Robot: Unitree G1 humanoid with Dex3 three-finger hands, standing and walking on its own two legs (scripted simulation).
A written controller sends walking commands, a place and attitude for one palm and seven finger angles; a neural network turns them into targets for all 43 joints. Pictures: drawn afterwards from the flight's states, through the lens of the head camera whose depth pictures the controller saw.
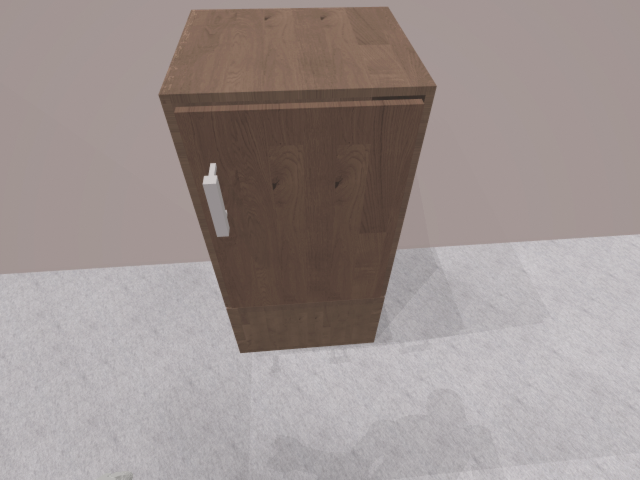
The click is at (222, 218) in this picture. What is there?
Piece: cupboard door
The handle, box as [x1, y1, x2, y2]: [203, 163, 229, 236]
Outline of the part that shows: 210,163 209,174 207,176 204,176 203,179 203,187 217,236 225,236 228,235 229,229 226,218 227,213 224,209 217,176 215,174 215,163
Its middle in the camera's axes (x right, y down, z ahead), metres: -0.20 -0.07 +0.74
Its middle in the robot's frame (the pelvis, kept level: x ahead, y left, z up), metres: +0.59 +0.23 -0.02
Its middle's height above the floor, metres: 0.74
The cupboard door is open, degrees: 0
